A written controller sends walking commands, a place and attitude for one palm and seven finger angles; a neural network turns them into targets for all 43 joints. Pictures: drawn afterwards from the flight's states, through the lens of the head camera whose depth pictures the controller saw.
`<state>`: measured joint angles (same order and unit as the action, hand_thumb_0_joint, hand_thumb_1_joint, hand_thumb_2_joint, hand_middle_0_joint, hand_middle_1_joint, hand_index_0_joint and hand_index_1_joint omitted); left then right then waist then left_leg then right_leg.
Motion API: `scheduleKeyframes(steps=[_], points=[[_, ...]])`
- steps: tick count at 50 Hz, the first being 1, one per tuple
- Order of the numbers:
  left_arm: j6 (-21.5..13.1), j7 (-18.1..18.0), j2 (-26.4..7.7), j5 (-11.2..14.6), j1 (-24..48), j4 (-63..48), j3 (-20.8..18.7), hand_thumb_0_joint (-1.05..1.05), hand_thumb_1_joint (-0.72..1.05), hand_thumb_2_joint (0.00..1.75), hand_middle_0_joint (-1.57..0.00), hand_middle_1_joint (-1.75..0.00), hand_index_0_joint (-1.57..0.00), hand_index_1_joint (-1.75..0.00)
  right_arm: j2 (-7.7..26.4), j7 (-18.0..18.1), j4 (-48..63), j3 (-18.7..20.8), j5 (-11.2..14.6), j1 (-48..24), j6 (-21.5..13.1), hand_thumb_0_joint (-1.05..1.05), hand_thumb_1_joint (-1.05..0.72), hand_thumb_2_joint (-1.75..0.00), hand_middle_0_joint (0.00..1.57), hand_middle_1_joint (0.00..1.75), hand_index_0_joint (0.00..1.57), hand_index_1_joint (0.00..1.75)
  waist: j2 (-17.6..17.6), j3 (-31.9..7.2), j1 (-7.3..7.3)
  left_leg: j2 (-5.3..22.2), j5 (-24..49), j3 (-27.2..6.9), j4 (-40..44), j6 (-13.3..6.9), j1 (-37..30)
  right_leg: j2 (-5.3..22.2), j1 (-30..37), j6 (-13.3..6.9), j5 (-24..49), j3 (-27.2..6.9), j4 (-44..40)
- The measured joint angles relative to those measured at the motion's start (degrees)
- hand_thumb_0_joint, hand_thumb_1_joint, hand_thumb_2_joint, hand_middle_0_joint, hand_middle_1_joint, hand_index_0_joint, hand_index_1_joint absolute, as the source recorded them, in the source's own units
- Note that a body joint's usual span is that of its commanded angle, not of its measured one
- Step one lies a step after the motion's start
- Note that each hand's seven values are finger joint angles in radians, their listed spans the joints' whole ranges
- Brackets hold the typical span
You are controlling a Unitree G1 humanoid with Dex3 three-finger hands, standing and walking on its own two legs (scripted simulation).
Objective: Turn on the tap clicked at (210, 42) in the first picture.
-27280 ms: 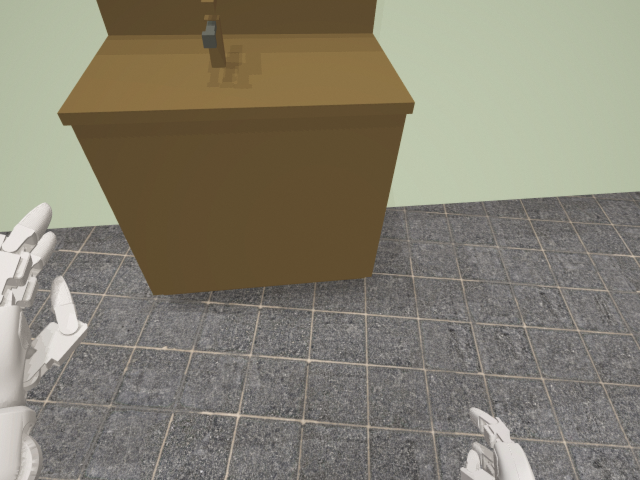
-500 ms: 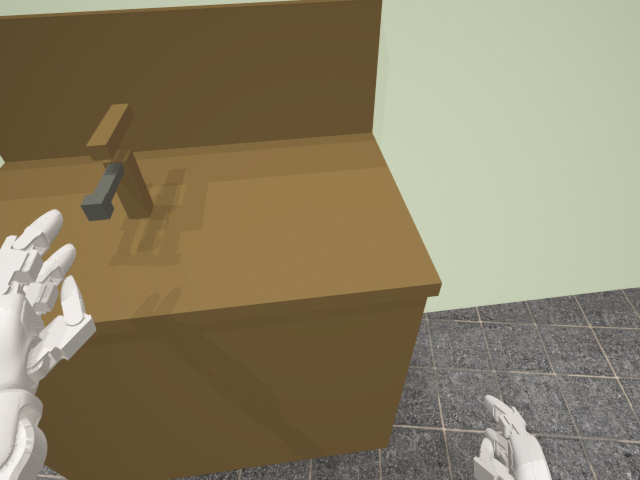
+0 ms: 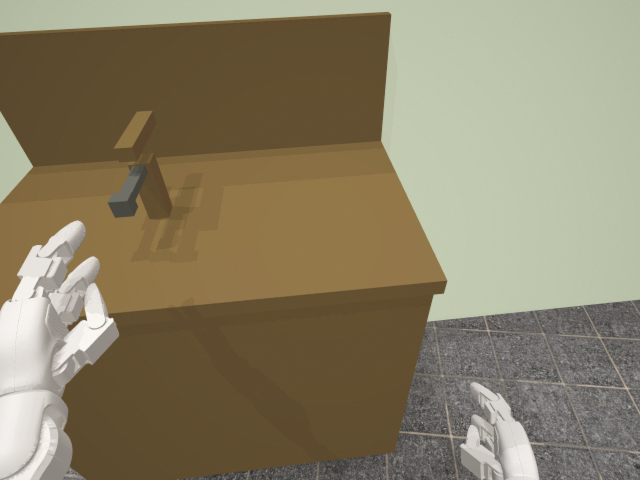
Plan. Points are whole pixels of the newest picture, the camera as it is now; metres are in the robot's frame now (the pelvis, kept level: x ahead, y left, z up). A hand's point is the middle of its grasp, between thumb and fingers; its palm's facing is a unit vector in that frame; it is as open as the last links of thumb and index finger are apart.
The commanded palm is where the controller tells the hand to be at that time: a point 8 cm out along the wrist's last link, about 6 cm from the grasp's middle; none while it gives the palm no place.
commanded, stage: turn the palm inward beside the body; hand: left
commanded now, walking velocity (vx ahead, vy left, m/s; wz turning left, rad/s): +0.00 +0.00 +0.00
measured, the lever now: (123, 204) +0.42 +0.37 +0.15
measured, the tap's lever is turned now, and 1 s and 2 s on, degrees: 0 0 0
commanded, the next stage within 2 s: reach beside the lever's end, fingers flat in 0.62 s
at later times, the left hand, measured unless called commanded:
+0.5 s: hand (131, 317) +0.20 +0.21 +0.19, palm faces +0.44 -0.89 -0.13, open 7.4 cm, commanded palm +0.14 +0.26 +0.20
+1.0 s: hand (129, 300) +0.22 +0.23 +0.18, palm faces +0.49 -0.86 -0.13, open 7.4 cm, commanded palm +0.17 +0.28 +0.19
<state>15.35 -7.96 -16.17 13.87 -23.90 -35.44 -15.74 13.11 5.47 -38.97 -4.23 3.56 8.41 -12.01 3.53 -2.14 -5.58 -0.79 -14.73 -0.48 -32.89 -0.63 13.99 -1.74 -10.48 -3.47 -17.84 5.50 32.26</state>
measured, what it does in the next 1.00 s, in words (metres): stands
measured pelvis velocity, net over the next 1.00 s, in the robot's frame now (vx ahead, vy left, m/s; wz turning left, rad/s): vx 0.01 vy -0.03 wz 0.01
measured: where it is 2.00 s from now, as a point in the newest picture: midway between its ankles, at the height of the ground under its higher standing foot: outside the picture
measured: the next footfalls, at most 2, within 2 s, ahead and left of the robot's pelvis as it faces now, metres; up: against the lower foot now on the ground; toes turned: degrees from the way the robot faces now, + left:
none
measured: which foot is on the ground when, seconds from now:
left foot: down 0.00-1.00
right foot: down 0.00-1.00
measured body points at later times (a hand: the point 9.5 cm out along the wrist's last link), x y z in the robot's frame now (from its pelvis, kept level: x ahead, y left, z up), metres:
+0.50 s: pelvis +0.01 -0.02 +0.00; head -0.03 -0.05 +0.45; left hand +0.17 +0.26 +0.20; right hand +0.23 -0.22 -0.06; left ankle +0.04 +0.11 -0.73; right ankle +0.00 -0.08 -0.73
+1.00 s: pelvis +0.01 -0.03 +0.00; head -0.03 -0.06 +0.45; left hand +0.19 +0.27 +0.19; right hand +0.23 -0.24 -0.07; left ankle +0.04 +0.11 -0.73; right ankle +0.00 -0.08 -0.73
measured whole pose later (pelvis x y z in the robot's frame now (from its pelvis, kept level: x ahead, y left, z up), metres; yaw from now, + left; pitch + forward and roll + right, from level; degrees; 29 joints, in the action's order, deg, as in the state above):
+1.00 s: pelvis +0.01 -0.03 +0.00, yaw +0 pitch -4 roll +1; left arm 19.1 -7.2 -16.9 16.9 -16.7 -27.0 -20.5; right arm 14.3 6.4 -40.6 -3.1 4.3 8.6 -12.9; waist 4.4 -2.4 -5.1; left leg 0.6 -15.0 -1.7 -31.7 1.4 13.2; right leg -3.3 -9.5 -5.4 -18.3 6.5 31.0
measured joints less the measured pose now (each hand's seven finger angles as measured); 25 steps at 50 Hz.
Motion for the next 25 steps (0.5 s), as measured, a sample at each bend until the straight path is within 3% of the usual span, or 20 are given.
scheduleKeyframes(steps=[15,25], points=[[3.8,0.2,1.0,2.2,0.1,-1.2,-0.8,0.01,0.90,0.90,-0.21,-0.31,-0.20,-0.30,0.6,0.0,-0.2,0.3,0.3,0.1,-0.5,0.02,-0.90,-0.90,0.20,0.30,0.20,0.30,0.3,-0.6,-0.22,0.1,-0.5,-0.4,0.7,0.5,-1.0,-0.2,1.1,-0.4,-0.6,0.4,-0.6],[4.0,0.2,1.0,2.4,-0.1,-1.4,-0.9,0.01,0.90,0.90,-0.21,-0.31,-0.20,-0.30,0.8,-0.2,0.2,0.5,0.4,0.3,-0.6,0.02,-0.90,-0.90,0.20,0.30,0.20,0.30,0.5,-0.7,-0.10,0.5,-0.5,-0.6,1.1,1.1,-1.4,-0.6,1.3,-1.0,-0.9,0.5,-0.7]])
